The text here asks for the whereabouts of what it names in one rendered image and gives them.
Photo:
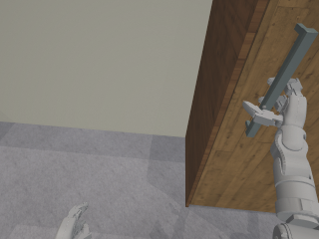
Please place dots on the robot right forearm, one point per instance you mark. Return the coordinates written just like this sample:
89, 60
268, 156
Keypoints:
297, 202

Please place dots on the left robot hand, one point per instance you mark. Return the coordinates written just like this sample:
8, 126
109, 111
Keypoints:
69, 227

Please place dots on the robot right upper arm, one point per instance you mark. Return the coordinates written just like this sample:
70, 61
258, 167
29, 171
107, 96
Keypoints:
290, 231

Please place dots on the handle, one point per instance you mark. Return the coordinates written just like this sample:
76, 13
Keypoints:
300, 47

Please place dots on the right robot hand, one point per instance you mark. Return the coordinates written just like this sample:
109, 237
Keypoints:
292, 110

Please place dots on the wardrobe door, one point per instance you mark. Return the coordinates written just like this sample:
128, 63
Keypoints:
238, 172

